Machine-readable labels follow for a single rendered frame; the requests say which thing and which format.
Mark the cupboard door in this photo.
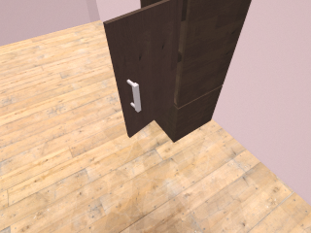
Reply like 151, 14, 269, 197
103, 0, 183, 138

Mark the handle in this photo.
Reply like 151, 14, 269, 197
127, 80, 142, 113

